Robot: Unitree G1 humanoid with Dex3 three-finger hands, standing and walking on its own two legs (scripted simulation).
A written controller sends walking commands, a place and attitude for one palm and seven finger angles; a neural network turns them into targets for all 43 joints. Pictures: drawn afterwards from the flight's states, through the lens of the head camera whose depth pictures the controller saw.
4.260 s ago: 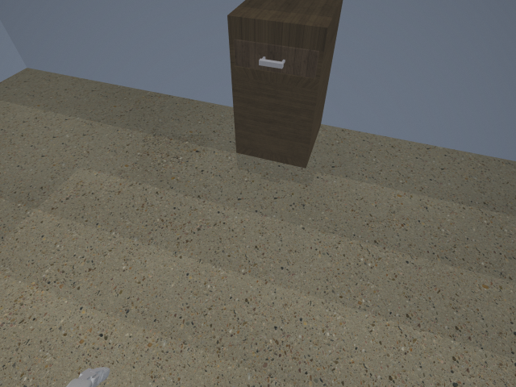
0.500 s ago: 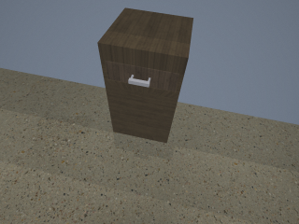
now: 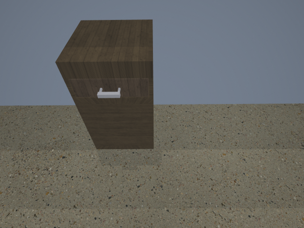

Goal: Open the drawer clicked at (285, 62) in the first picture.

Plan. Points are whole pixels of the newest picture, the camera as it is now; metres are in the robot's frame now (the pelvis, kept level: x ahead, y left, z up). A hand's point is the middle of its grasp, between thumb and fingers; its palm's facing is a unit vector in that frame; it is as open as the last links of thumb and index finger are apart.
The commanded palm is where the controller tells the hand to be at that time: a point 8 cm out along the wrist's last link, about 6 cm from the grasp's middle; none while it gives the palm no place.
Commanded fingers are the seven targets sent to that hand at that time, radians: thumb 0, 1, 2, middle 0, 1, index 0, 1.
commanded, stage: take the last steps up to it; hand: left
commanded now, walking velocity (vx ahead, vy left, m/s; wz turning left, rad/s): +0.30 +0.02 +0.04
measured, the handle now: (109, 92) +0.75 +0.22 -0.15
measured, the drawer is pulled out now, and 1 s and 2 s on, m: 0.00 0.00 0.00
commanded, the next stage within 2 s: come to a stop and stand still in 0.56 s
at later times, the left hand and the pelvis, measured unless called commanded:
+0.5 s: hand out of the picture +0.07 +0.19 -0.19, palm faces +0.10 -0.99 -0.14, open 7.3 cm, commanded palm none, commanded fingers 0.00 0.90 0.90 -0.20 -0.30 -0.20 -0.30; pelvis +0.15 +0.03 -0.01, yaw +0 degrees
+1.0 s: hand (103, 178) +0.31 +0.18 -0.16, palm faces +0.05 -0.97 -0.24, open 7.3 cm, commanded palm none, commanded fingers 0.00 0.90 0.90 -0.20 -0.30 -0.20 -0.30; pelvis +0.24 +0.00 +0.00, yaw +1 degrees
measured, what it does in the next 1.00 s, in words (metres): walks ahead: left foot, then right foot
